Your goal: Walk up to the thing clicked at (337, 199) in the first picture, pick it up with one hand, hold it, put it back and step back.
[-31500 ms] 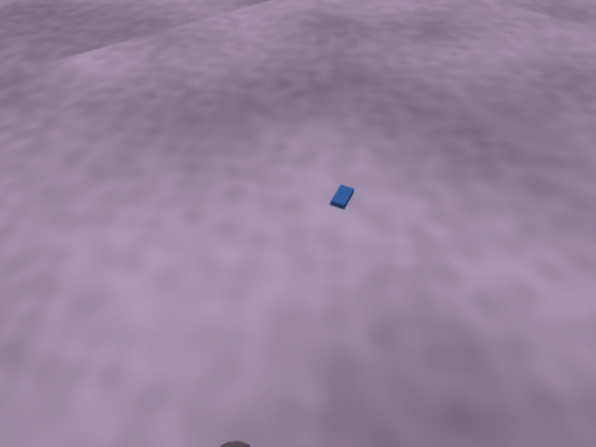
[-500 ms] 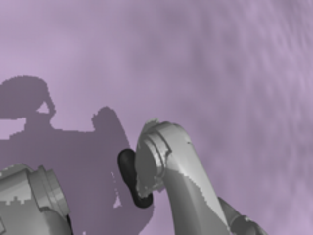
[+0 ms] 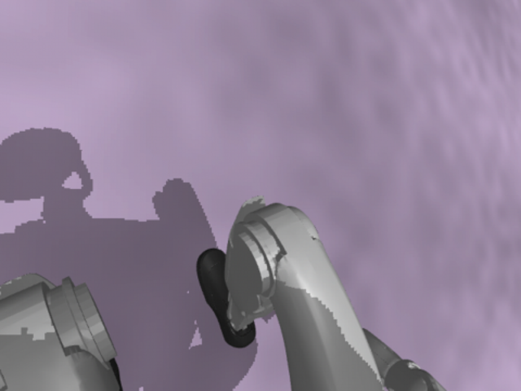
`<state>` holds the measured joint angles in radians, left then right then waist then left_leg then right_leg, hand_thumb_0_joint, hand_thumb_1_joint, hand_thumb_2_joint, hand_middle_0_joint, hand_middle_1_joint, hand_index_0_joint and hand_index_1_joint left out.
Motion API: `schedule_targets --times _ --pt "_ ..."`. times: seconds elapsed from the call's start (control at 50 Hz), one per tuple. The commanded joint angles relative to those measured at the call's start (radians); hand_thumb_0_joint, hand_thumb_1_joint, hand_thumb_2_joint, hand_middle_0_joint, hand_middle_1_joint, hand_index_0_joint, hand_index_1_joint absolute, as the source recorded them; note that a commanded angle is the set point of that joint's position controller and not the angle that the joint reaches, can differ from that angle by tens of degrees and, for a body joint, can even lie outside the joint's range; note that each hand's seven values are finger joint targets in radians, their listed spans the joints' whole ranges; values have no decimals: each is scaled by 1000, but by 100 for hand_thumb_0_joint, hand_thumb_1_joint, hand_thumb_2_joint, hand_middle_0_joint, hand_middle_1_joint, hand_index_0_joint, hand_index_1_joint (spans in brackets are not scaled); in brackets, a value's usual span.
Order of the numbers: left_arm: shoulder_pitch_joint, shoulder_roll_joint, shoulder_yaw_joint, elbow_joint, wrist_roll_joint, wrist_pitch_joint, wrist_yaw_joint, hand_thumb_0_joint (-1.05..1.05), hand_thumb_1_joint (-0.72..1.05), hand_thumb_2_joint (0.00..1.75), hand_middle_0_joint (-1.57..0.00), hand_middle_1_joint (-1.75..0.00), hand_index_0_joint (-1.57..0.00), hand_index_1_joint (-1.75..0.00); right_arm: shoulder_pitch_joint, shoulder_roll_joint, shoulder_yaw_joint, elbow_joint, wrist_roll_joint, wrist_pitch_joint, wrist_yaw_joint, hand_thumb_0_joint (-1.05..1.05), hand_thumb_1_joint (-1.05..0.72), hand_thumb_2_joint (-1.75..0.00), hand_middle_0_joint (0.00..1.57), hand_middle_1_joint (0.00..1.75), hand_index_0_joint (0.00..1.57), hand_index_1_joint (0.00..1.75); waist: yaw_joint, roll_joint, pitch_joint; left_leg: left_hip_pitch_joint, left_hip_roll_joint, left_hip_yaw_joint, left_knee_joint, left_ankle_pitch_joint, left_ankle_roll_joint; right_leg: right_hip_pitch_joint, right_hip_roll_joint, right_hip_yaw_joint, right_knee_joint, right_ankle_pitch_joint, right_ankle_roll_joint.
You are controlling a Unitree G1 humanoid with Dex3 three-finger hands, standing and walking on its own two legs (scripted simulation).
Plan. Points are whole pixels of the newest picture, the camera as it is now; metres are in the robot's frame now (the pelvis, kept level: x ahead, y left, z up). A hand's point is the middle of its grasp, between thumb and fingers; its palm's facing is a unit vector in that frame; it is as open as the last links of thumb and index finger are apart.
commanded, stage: close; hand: left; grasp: from above
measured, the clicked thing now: out of the picture +0.45 +0.43 -0.29
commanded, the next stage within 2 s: settle in 0.88 s
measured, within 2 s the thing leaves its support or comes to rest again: leaves its support in 1.32 s
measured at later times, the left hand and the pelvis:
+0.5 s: hand out of the picture +0.43 +0.41 -0.24, palm faces -0.43 -0.19 -0.88, open 10.4 cm; pelvis +0.00 +0.00 +0.00, yaw +0 degrees
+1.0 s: hand out of the picture +0.43 +0.41 -0.24, palm faces -0.42 -0.19 -0.89, open 9.9 cm; pelvis +0.00 +0.00 +0.00, yaw +0 degrees
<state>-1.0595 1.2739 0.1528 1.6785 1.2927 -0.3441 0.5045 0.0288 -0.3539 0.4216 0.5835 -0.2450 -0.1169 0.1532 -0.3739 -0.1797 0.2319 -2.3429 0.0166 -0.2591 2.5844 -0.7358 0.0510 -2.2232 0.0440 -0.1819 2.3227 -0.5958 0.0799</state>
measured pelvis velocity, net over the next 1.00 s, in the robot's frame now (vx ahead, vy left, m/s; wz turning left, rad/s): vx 0.00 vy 0.00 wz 0.00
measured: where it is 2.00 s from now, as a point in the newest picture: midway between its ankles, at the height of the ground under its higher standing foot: (174, 355)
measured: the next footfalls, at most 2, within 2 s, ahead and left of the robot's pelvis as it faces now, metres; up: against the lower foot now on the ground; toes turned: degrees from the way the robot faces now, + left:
none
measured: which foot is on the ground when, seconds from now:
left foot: down 0.00-1.00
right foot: down 0.00-1.00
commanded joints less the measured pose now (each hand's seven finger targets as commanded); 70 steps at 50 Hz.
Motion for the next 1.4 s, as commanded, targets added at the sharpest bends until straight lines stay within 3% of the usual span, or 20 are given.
schedule_targets --times 0.0,0.08,0.2,0.24,0.46,0.48,0.52,0.6,0.64,0.66,0.68,0.78,0.92,1.02,1.08,1.14,1.2,1.28,1.36,1.38 --pt "-179 259 4 -99 -23 -5 32 0 -3 63 -35 -83 -40 -78 172 -351 -106 24 2 0 -15 0 -88 -90 20 30 20 30 -66 588 -622 516 53 28 -308 290 -52 308 29 -112 -138 187 -84" --pt "-201 310 26 -145 -13 -4 31 0 -1 61 -37 -83 -42 -78 182 -351 -107 27 6 -3 -13 0 -88 -90 20 30 20 30 -51 645 -635 541 54 34 -313 307 -58 301 23 -101 -132 190 -87" --pt "-182 309 41 -138 -9 7 31 0 2 57 -37 -83 -43 -76 190 -347 -111 30 4 1 -10 0 -88 -89 20 30 20 30 -45 641 -640 546 55 36 -313 346 -62 306 26 -105 -136 209 -89" --pt "-178 287 32 -127 -15 9 23 0 1 56 -37 -80 -43 -74 192 -353 -113 32 4 1 -8 0 -88 -89 20 30 20 30 -58 643 -625 555 59 24 -306 371 -66 285 23 -108 -134 215 -87" --pt "-159 281 17 -103 -25 -7 3 0 13 52 -43 -80 -51 -72 181 -351 -110 15 5 2 -9 0 -88 -89 20 30 20 30 -54 592 -602 501 52 32 -315 272 -51 306 27 -107 -143 167 -85" --pt "-175 287 23 -126 -25 -10 2 0 12 52 -44 -79 -51 -72 185 -359 -109 18 4 3 -10 0 -88 -89 20 30 20 30 -63 599 -598 521 56 19 -319 289 -58 284 23 -113 -142 169 -85" --pt "-201 305 29 -167 -23 -13 4 0 14 52 -44 -81 -52 -73 188 -351 -110 15 4 4 -10 0 -88 -89 20 30 20 30 -53 639 -646 571 58 20 -326 317 -61 304 25 -107 -135 188 -84" --pt "-172 275 13 -123 -18 -10 8 0 18 53 -47 -81 -55 -73 178 -354 -111 18 5 8 -10 0 -88 -89 20 30 20 30 -57 622 -612 543 57 22 -316 320 -61 295 26 -111 -137 189 -85" --pt "-178 279 13 -129 -15 -10 8 0 21 53 -50 -81 -58 -73 172 -355 -112 15 6 6 -11 0 -88 -89 20 30 20 30 -54 607 -613 525 55 30 -309 303 -56 302 28 -108 -142 187 -86" --pt "-187 296 22 -142 -12 -10 11 0 22 53 -51 -81 -58 -73 187 -351 -107 28 5 8 -10 0 -88 -89 20 30 20 30 -54 633 -627 548 58 27 -312 345 -60 308 25 -106 -141 210 -83" --pt "-152 274 13 -98 -9 -5 9 0 23 54 -52 -80 -59 -72 183 -349 -108 21 4 6 -9 0 -88 -89 20 30 20 30 -54 617 -593 536 54 29 -310 337 -60 285 24 -105 -139 196 -86" --pt "-188 303 30 -149 -14 -8 13 0 29 53 -57 -78 -64 -70 178 -355 -113 21 5 7 -8 0 -89 -89 20 30 20 30 -46 640 -634 561 59 20 -318 333 -63 286 23 -109 -138 192 -86" --pt "-180 295 30 -139 -19 0 5 0 35 52 -62 -75 -69 -67 188 -355 -113 24 7 7 -7 0 -89 -89 20 30 20 30 -60 625 -617 538 57 25 -310 342 -60 295 19 -105 -141 203 -85" --pt "-161 295 26 -108 -18 2 0 0 30 53 -62 -78 -69 -70 181 -349 -111 18 6 7 -11 0 -89 -90 20 30 20 30 -48 611 -605 519 53 34 -314 300 -56 297 25 -102 -145 175 -89" --pt "-203 330 47 -173 -20 6 -3 0 30 53 -63 -78 -70 -71 192 -347 -116 20 8 9 -12 0 -90 -90 20 30 20 30 -38 653 -666 552 54 44 -313 318 -55 321 25 -95 -146 196 -87" --pt "-194 326 55 -177 -22 8 -8 0 32 54 -65 -78 -72 -70 195 -358 -119 17 8 14 -14 0 -90 -90 20 30 20 30 -47 650 -648 553 55 30 -314 334 -63 293 18 -104 -141 195 -92" --pt "-228 375 90 -251 -8 10 -12 0 33 55 -66 -76 -73 -69 204 -355 -134 12 10 19 -14 0 -89 -90 20 30 20 30 -21 703 -697 584 55 37 -325 335 -67 300 18 -97 -138 190 -98" --pt "-223 364 110 -323 0 17 -32 0 34 56 -67 -76 -74 -70 228 -359 -164 12 12 27 -13 0 -90 -90 20 30 20 30 -22 737 -729 623 53 55 -314 387 -68 298 17 -85 -144 218 -100" --pt "-211 332 122 -402 -19 27 -62 0 38 56 -68 -77 -76 -70 236 -363 -203 4 19 33 -10 0 -90 -90 20 30 20 30 13 757 -761 630 45 56 -332 400 -74 294 11 -87 -150 226 -107" --pt "-159 331 138 -367 -15 35 -70 0 40 56 -70 -78 -77 -71 247 -358 -214 11 22 36 -9 0 -89 -90 20 30 20 30 20 760 -761 632 44 62 -336 394 -72 288 12 -85 -151 217 -107"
